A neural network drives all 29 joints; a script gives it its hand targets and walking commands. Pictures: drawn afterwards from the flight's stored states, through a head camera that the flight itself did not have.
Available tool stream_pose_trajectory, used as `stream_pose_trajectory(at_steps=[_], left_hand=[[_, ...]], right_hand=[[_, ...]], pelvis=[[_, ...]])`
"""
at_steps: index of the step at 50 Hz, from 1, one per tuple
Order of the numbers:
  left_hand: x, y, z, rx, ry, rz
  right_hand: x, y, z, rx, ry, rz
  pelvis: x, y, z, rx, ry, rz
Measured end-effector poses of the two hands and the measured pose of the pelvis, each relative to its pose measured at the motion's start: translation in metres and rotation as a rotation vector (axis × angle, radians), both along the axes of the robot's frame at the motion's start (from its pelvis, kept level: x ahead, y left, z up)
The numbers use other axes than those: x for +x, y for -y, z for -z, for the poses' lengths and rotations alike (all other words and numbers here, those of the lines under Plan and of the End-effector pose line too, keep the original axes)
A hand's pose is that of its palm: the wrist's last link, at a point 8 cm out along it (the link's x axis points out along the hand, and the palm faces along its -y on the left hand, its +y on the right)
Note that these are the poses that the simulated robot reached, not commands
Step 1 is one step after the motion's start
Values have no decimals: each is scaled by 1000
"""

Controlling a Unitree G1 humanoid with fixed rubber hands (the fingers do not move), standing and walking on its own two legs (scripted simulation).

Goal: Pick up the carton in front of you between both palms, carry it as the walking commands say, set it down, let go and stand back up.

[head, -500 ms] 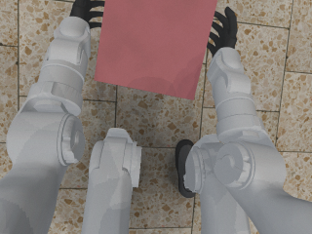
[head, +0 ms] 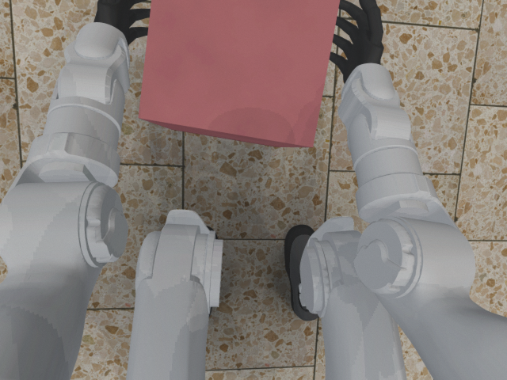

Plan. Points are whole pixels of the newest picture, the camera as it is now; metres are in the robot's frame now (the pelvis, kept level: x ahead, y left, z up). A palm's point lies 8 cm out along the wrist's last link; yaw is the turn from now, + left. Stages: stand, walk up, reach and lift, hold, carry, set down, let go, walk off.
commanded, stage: set down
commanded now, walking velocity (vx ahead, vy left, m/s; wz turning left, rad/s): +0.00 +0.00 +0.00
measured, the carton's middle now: (236, 72) +0.51 +0.07 -0.25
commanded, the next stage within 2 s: let go in 1.52 s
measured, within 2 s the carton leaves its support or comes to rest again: neither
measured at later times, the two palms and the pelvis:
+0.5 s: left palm (86, 70) +0.48 +0.27 -0.20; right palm (386, 100) +0.49 -0.14 -0.18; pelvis -0.01 +0.00 -0.01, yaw +0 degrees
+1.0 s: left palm out of the picture +0.50 +0.28 -0.01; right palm (452, 70) +0.49 -0.11 -0.02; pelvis +0.00 +0.00 +0.10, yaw +2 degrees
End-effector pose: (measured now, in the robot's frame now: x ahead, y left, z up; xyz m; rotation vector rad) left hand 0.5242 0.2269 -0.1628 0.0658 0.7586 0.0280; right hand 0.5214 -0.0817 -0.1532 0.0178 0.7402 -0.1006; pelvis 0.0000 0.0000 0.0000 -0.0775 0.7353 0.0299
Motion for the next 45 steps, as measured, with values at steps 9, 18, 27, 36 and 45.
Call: stream_pose_trajectory(at_steps=[9, 18, 27, 36, 45], left_hand=[[-2, -1, 3, -11, 20, -7], [-48, -19, 51, 24, -53, -74], [-40, -53, 23, 37, 48, -93], [-24, -49, -47, 25, 96, -73], [-27, -51, -122, 36, 81, -74]], right_hand=[[-1, 1, 2, -23, 10, -26], [-34, 41, 31, -117, -84, -14], [-33, 50, 18, -94, -16, 1], [-35, 31, -37, -71, 40, 23], [-41, 23, -105, -68, 51, 28]], pelvis=[[-2, 0, 7, 3, 36, -1], [-6, -1, 4, 1, 75, 1], [-15, 2, 6, 8, 130, 1], [-14, 3, -21, 2, 93, -12], [-8, 4, -75, 2, 17, -23]])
